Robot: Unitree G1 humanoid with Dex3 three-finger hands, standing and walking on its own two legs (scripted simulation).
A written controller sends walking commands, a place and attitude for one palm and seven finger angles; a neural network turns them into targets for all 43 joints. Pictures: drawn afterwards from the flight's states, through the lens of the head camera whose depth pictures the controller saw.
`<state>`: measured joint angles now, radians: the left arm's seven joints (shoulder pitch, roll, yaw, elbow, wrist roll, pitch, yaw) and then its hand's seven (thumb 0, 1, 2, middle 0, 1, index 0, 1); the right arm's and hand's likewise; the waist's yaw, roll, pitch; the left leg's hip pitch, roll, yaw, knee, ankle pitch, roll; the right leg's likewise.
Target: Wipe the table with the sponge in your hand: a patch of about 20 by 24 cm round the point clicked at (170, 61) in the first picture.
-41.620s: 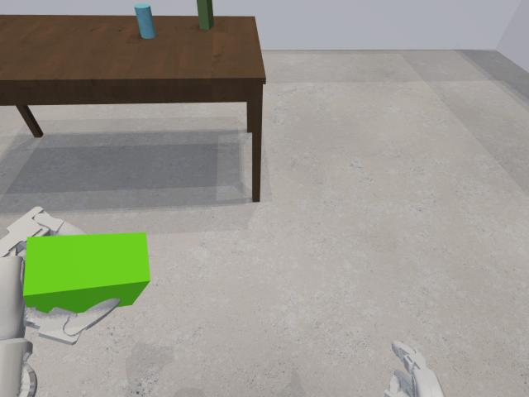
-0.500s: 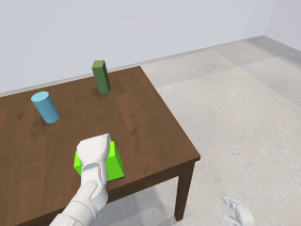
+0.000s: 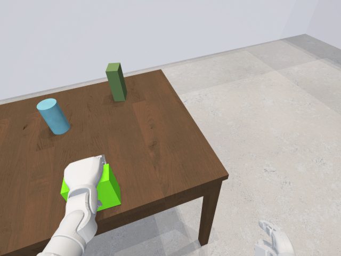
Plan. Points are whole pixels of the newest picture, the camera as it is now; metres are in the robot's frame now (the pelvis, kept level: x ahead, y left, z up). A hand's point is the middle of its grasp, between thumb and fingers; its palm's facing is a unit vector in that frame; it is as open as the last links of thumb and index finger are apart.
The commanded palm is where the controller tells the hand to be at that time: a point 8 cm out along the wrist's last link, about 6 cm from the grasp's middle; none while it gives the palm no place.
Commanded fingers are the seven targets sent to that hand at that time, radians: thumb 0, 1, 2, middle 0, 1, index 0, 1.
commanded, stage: wipe forward along the middle lane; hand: left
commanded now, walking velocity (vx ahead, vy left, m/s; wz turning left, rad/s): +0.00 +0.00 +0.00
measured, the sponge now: (95, 194) +0.28 +0.25 -0.03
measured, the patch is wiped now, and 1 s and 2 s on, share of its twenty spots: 1.00 1.00 1.00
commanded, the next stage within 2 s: slide back across to the first lane in 1.46 s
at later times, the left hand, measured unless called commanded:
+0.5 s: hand (89, 168) +0.33 +0.27 +0.00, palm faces -0.10 -0.03 -0.99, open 10.0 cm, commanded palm +0.32 +0.27 +0.04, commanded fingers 0.00 0.10 1.30 -1.20 -1.60 -1.20 -1.60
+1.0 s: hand (87, 154) +0.38 +0.30 +0.00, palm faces -0.11 -0.01 -0.99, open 10.0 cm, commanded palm +0.37 +0.29 +0.04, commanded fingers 0.00 0.10 1.30 -1.20 -1.60 -1.20 -1.60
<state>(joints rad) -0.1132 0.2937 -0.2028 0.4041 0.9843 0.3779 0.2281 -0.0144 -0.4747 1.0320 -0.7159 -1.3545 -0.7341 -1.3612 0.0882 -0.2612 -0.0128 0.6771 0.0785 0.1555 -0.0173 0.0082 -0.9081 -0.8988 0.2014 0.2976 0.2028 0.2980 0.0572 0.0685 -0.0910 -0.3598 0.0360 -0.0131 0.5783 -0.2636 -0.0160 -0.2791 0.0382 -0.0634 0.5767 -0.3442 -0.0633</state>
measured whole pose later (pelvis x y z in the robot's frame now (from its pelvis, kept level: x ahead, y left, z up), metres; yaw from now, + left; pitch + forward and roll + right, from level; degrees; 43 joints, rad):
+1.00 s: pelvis -0.03 +0.01 -0.02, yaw +0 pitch +12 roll -2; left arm -0.66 0.44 -0.06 1.05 1.02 0.19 0.30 0.00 -0.50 1.04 -0.75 -1.33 -0.77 -1.33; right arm 0.25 -0.26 -0.02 0.74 0.07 0.14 -0.01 0.01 -0.91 -0.90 0.20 0.30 0.20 0.30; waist -0.04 0.06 -0.13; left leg -0.68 0.05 -0.04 0.74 -0.28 0.00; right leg -0.57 0.05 -0.08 0.70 -0.34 -0.05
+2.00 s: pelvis +0.00 +0.05 -0.01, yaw -2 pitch +15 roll -3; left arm -0.73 0.54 0.04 1.09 1.06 0.17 0.27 0.00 -0.50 1.04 -0.75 -1.33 -0.77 -1.34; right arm 0.29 -0.26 -0.02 0.73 0.06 0.14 0.03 0.00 -0.91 -0.90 0.20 0.30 0.21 0.30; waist -0.08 0.05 -0.14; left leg -0.69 0.03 0.00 0.74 -0.32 0.04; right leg -0.57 0.03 -0.04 0.64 -0.34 0.00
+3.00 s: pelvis +0.01 +0.05 -0.01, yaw +0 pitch +11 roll -3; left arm -0.42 0.50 -0.03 0.75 1.01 0.19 0.25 0.00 -0.48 1.04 -0.72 -1.35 -0.74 -1.36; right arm 0.21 -0.26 -0.02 0.68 0.08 0.19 0.01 0.00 -0.91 -0.90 0.20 0.30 0.20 0.30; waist 0.00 0.05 -0.12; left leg -0.59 0.01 -0.03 0.71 -0.32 0.04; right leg -0.45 0.02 -0.07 0.60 -0.34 0.00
